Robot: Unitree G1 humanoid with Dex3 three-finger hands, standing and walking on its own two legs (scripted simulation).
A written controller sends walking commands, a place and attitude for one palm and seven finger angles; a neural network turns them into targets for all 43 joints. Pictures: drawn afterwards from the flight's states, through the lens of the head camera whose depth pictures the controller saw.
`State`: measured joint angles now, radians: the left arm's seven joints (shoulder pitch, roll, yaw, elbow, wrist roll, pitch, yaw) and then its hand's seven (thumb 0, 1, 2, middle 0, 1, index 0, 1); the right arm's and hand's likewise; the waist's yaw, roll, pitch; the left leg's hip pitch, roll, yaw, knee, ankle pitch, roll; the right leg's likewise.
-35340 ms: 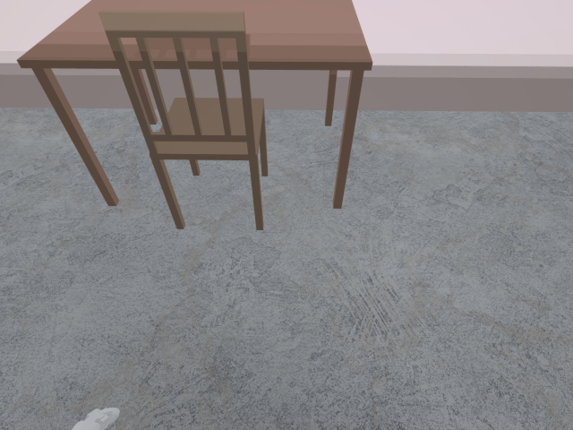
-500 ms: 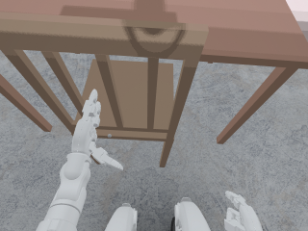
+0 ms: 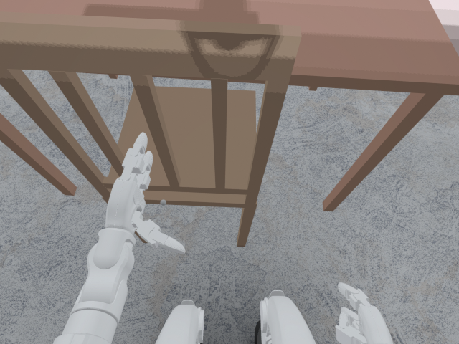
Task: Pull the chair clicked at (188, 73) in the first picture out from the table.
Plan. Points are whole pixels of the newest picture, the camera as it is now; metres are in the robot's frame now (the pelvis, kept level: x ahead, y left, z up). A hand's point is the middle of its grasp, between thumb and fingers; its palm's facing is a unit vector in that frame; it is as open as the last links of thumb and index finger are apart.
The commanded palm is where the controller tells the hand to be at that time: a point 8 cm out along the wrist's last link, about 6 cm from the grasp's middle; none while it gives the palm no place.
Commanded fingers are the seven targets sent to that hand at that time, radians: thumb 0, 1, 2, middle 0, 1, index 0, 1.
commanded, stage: aim the fingers beside a spindle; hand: left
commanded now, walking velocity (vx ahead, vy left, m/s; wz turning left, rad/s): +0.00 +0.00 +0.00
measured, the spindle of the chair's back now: (162, 142) +0.46 +0.13 +0.03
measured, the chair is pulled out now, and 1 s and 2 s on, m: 0.04 0.04 0.04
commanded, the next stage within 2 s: push the fingers through the gap in 1.62 s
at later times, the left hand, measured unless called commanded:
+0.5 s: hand (160, 203) +0.34 +0.12 +0.02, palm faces -0.09 -1.00 -0.03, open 17.0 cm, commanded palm +0.33 +0.17 +0.02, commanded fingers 0.00 -0.50 0.30 -0.06 -0.08 -0.06 -0.08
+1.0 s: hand (164, 197) +0.36 +0.12 +0.02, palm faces -0.11 -0.99 -0.02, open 17.0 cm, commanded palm +0.34 +0.17 +0.02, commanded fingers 0.00 -0.50 0.30 -0.06 -0.08 -0.06 -0.08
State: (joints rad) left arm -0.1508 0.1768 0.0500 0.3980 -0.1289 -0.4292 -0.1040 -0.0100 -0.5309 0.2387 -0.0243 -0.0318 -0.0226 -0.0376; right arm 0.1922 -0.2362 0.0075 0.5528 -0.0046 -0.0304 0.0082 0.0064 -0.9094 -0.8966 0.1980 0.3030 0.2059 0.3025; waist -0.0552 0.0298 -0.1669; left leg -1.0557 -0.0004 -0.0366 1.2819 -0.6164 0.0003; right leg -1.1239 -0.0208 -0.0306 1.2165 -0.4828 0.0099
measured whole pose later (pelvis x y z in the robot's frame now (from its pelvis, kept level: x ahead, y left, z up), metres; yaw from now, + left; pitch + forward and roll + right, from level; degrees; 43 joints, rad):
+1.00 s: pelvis +0.00 +0.01 +0.00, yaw +0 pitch +23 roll -2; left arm -0.19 0.17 0.03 0.44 -0.12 -0.43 -0.08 -0.01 -0.50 0.30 -0.06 -0.08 -0.06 -0.08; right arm 0.21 -0.23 0.01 0.57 -0.01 -0.03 0.01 0.01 -0.91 -0.90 0.20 0.30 0.21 0.30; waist -0.06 0.03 -0.17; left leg -1.06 -0.01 -0.03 1.28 -0.62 0.01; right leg -1.13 -0.03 -0.02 1.21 -0.48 0.02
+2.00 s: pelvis -0.01 +0.00 +0.00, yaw +0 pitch +23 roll -2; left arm -0.31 0.18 0.06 0.52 -0.10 -0.44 -0.05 -0.01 -0.50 0.30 -0.06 -0.08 -0.04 -0.08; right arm 0.19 -0.24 0.01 0.58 -0.02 -0.03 0.01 0.01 -0.91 -0.90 0.20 0.30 0.21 0.30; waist -0.07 0.03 -0.17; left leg -1.09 0.00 -0.04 1.30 -0.61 0.00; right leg -1.16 -0.02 -0.03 1.23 -0.48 0.01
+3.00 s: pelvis -0.01 +0.01 -0.01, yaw -1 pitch +26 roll -2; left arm -0.74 0.24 0.20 1.00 -0.05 -0.53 -0.02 -0.01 -0.50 0.30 -0.06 -0.08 -0.06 -0.08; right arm 0.28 -0.24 0.01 0.64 -0.05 0.01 0.04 0.00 -0.91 -0.90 0.20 0.30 0.21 0.30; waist -0.14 0.03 -0.16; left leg -1.16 0.00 -0.03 1.30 -0.60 0.01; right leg -1.23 -0.02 -0.02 1.22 -0.46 0.02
